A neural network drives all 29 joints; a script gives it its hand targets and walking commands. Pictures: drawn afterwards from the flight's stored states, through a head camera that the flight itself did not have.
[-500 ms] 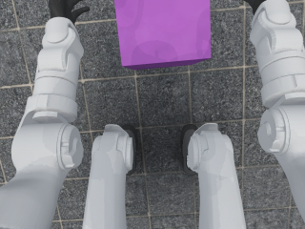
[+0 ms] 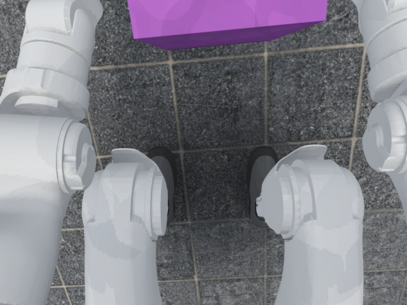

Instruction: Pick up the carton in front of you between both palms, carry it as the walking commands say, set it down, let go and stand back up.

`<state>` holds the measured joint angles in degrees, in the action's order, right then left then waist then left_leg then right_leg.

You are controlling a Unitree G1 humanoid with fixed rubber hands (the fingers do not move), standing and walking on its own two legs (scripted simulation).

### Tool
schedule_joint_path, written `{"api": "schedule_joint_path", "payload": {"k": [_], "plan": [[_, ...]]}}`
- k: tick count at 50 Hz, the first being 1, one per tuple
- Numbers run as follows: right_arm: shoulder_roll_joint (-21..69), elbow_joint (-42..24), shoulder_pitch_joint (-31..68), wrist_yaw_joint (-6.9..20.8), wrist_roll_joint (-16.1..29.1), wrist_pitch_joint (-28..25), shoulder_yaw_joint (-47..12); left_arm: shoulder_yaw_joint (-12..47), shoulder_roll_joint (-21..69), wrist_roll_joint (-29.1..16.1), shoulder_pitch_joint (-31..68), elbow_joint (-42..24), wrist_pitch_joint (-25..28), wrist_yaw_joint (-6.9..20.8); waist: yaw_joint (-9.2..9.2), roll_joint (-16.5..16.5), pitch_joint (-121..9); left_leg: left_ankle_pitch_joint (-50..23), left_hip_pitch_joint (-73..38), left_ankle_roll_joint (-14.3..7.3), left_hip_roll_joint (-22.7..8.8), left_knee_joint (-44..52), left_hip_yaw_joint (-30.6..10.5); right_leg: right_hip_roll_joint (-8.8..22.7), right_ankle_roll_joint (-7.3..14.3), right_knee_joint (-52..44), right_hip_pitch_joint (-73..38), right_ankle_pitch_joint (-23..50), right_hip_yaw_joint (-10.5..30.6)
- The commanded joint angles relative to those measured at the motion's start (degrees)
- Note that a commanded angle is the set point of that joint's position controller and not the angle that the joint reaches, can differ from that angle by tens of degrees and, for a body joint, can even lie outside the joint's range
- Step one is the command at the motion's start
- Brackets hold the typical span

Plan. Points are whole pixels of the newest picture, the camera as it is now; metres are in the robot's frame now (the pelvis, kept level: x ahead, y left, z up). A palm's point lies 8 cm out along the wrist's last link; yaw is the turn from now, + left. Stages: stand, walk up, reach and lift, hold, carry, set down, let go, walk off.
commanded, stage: reach and lift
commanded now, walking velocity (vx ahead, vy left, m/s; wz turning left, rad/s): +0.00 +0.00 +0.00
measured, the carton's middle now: out of the picture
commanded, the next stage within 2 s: none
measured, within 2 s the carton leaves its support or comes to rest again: leaves its support in 0.72 s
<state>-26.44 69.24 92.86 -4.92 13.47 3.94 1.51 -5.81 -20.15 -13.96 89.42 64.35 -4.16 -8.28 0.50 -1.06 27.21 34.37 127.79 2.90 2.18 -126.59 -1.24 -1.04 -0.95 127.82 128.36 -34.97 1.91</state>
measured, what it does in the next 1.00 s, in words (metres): stands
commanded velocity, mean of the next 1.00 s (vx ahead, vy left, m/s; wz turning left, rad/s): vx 0.00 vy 0.00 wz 0.00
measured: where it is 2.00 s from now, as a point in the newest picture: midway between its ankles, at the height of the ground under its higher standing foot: (210, 199)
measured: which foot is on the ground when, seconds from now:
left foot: down 0.00-1.00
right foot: down 0.00-1.00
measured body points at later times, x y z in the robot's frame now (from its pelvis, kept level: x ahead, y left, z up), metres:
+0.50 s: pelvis -0.01 +0.00 +0.00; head +0.38 -0.02 +0.22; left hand +0.57 +0.14 -0.18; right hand +0.58 -0.17 -0.18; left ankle +0.11 +0.13 -0.33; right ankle +0.10 -0.12 -0.33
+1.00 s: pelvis +0.00 +0.01 +0.05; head +0.30 -0.02 +0.38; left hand +0.54 +0.13 -0.04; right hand +0.54 -0.18 -0.04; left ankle +0.11 +0.13 -0.33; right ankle +0.10 -0.12 -0.33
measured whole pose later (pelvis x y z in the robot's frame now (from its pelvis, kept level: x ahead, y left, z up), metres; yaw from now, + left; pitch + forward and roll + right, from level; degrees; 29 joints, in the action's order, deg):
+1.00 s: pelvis +0.00 +0.01 +0.05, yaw -2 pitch +43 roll +1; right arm -7.8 46.6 71.3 -2.9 -7.4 20.3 22.1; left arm -26.5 -3.2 6.6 69.5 44.1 -18.9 -6.9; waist -0.3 -1.3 -1.1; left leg 32.4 126.6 3.1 3.5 -116.3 -2.7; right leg -2.7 -2.2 116.3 127.2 -31.9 2.6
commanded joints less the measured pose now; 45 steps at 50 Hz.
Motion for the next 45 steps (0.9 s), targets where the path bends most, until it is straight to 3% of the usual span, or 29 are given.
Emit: {"api": "schedule_joint_path", "payload": {"k": [1,3,6,11,16,19,22,24,26,29,33,36,39,40,42,45], "plan": [[-6.6,-7.5,16.1,-0.4,0.8,-1.5,-0.1,0.3,-6.4,-0.6,14.6,-6.5,1.4,-0.4,0.02,2.2,-84.8,-29.3,-40.0,-0.2,0.6,6.3,4.7,-0.6,-1.1,-8.6,-39.7,29.5,-3.0],[-5.3,-6.5,14.4,-0.3,1.0,-1.3,-0.6,-0.5,-5.9,0.1,12.1,-4.9,1.3,-0.6,1.04,3.2,-83.0,-28.1,-37.2,-0.1,0.8,6.9,5.0,-0.6,-1.2,-8.6,-39.7,28.7,-2.9],[-3.6,-4.3,12.3,0.3,0.1,-1.1,0.0,-1.9,-4.6,1.5,10.2,-2.5,1.3,-0.2,1.16,4.0,-76.1,-24.4,-31.8,-0.1,0.8,7.8,4.8,-0.6,-1.3,-9.6,-35.8,25.4,-2.6],[-2.9,-4.0,13.2,0.6,-1.7,-1.3,1.4,-3.1,-3.9,3.0,12.4,-2.9,1.8,0.4,0.57,3.1,-72.3,-21.8,-30.9,-0.2,0.8,8.6,4.3,-0.7,-1.1,-10.8,-31.6,21.9,-2.3],[1.9,-5.2,18.1,0.8,-1.1,-0.9,-0.7,0.2,1.4,1.4,18.0,-4.5,1.3,0.8,-0.39,2.2,-73.0,-19.9,-33.7,-0.4,1.5,9.2,4.1,-1.3,-0.7,-11.6,-32.5,19.7,-2.6],[4.9,-5.2,19.6,1.0,-3.8,-0.3,0.7,-1.3,4.3,3.7,19.2,-4.4,0.7,1.2,-0.8,2.0,-71.7,-18.3,-34.7,-0.2,2.2,9.3,4.6,-1.8,-0.7,-11.8,-33.9,18.2,-3.0],[34.6,-6.2,27.4,7.7,-4.7,1.5,-4.7,3.9,32.8,5.1,28.6,-6.5,-1.2,7.7,-1.24,1.9,-68.2,-16.6,-32.9,-0.5,3.7,8.8,5.0,-3.6,-0.2,-11.5,-33.2,17.1,-3.4],[48.5,-7.4,27.2,12.8,-6.8,3.6,-3.6,3.8,46.8,7.4,30.2,-7.1,-3.4,12.7,-1.24,2.0,-64.0,-14.7,-30.2,-0.9,4.9,8.2,5.4,-4.2,0.3,-10.5,-31.4,15.9,-4.0],[55.5,-9.5,25.0,16.2,-8.1,5.4,-2.6,3.2,52.8,8.6,29.4,-9.1,-5.3,16.0,-1.72,2.1,-62.0,-14.1,-28.2,-1.8,5.2,7.9,5.9,-4.5,0.8,-10.6,-28.8,15.2,-4.7],[59.7,-12.8,23.6,18.7,-7.8,7.1,-3.0,4.5,56.9,7.7,29.7,-12.4,-6.9,18.0,-2.21,1.2,-63.7,-15.5,-27.5,-2.4,5.1,7.1,6.3,-4.5,1.4,-9.8,-28.0,16.7,-5.0],[63.2,-19.8,26.5,18.9,-4.5,8.1,-8.0,9.5,62.1,4.1,30.0,-17.1,-8.0,18.2,-2.28,1.2,-75.9,-21.2,-33.5,-2.5,5.3,6.4,6.2,-4.6,1.3,-9.2,-32.7,21.7,-5.8],[67.5,-29.2,29.3,17.9,-1.7,8.4,-12.4,13.6,66.8,1.2,31.0,-23.5,-8.5,17.1,-2.25,1.9,-95.4,-29.9,-40.5,-2.0,6.0,6.4,6.8,-4.9,0.8,-9.2,-42.4,31.4,-6.1],[71.8,-37.0,28.6,17.3,-1.9,10.6,-14.9,15.2,71.1,1.3,29.9,-29.0,-10.4,16.5,-2.3,3.9,-113.1,-35.9,-42.1,-1.6,6.7,8.1,7.1,-5.6,0.5,-9.8,-52.8,41.2,-6.3],[74.5,-37.7,27.2,16.7,-2.2,11.3,-15.4,16.2,72.5,2.0,28.8,-30.6,-11.1,16.1,-1.44,4.0,-115.8,-36.0,-41.2,-1.4,7.0,9.2,7.4,-6.0,0.3,-10.2,-53.3,41.8,-6.4],[76.8,-37.2,22.0,16.1,-4.3,13.1,-14.6,16.7,73.8,3.3,26.5,-32.2,-12.4,16.0,-2.06,4.2,-114.4,-33.7,-37.2,-0.9,7.3,11.6,7.8,-6.4,0.0,-12.6,-54.2,41.3,-6.5],[79.4,-31.7,14.3,16.5,-8.7,15.2,-10.7,13.8,75.2,7.6,21.3,-28.6,-14.0,16.7,-1.82,3.2,-102.0,-25.0,-32.9,-1.1,7.6,16.2,7.9,-7.0,-0.3,-17.8,-44.6,30.7,-7.1]]}}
